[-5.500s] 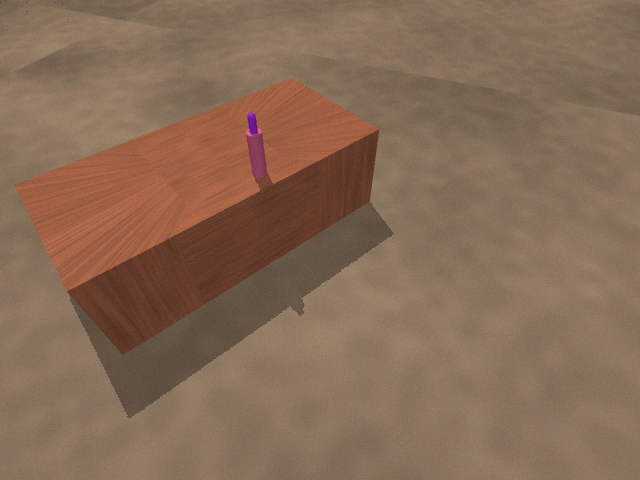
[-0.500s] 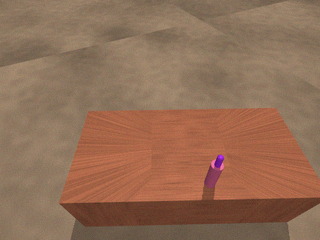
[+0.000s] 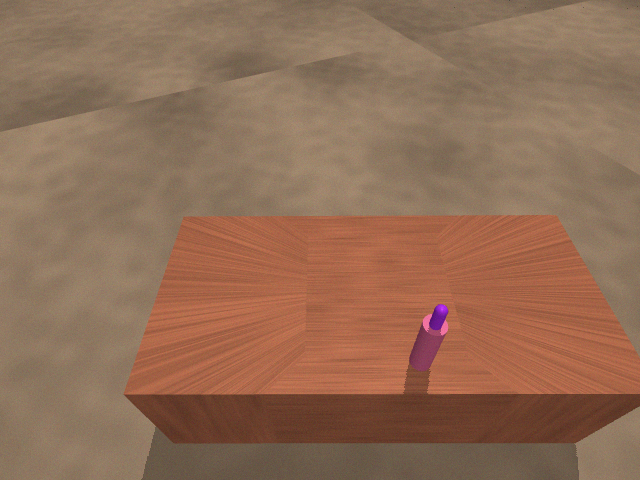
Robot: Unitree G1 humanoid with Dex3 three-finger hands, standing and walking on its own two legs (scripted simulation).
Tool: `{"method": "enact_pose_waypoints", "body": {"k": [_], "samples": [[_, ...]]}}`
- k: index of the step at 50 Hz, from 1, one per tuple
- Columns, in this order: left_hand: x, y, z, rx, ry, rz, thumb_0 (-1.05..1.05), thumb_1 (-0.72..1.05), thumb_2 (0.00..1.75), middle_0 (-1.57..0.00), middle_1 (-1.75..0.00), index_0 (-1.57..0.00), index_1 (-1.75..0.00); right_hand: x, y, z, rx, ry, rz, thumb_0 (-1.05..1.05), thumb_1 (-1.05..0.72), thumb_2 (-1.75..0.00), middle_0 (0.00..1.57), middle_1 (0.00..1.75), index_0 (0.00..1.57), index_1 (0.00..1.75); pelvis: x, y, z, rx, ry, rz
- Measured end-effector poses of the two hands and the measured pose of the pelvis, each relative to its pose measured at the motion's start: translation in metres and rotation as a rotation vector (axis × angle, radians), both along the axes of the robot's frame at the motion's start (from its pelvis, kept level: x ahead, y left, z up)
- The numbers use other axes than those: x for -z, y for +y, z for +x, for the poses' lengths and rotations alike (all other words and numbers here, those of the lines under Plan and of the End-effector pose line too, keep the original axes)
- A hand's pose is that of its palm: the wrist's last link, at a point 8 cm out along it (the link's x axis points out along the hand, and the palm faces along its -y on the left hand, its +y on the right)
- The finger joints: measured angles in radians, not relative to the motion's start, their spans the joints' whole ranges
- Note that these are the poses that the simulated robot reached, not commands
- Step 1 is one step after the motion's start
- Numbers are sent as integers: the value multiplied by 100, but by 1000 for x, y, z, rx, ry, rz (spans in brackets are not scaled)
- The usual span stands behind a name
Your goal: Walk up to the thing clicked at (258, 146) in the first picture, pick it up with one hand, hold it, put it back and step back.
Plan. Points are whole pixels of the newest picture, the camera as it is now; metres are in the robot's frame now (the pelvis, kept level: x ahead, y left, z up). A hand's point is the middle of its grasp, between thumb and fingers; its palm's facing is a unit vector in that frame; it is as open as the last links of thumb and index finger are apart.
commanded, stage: stand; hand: right
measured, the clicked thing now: (430, 336) +0.45 -0.22 -0.28
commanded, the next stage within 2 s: go down in 1.74 s
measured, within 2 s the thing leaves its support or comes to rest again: neither
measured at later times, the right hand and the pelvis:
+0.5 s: hand out of the picture +0.07 -0.25 -0.16, palm faces -0.02 +0.94 -0.34, open 7.4 cm; pelvis +0.00 +0.00 +0.00, yaw +1 degrees
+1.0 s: hand out of the picture +0.09 -0.25 -0.15, palm faces -0.02 +0.94 -0.35, open 7.4 cm; pelvis +0.01 +0.00 +0.00, yaw +1 degrees
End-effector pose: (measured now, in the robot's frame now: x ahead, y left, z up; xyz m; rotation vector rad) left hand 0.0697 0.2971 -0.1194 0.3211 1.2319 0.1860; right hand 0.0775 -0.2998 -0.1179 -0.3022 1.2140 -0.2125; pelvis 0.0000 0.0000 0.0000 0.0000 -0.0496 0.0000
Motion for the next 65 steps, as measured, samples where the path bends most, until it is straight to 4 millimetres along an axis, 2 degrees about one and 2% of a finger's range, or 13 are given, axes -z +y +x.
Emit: {"method": "enact_pose_waypoints", "body": {"k": [9, 19, 40, 65], "samples": [[2, 0, -12, -6, 15, 0, 0, 90, 90, -20, -30, -20, -30, 1, -1, -12, 3, 20, 1, 1, -91, -89, 20, 30, 21, 30, 0, -1, -4, -4, 1, -2], [3, 2, -16, -11, 25, -3, 0, 90, 90, -20, -30, -20, -30, 2, 0, -20, 3, 46, -1, 1, -91, -89, 20, 30, 21, 30, 0, 0, -4, -8, 7, -1], [2, 4, -3, -9, -1, -2, 0, 90, 90, -20, -30, -20, -30, 0, 4, 2, -20, 8, -3, 1, -91, -89, 20, 30, 21, 30, 0, 2, 4, -13, 9, -2], [3, 7, -3, -15, 23, -1, 0, 90, 90, -20, -30, -20, -30, 1, 6, 4, -22, 32, -5, 1, -91, -89, 21, 30, 21, 30, 0, 4, 10, -17, 18, -2]]}}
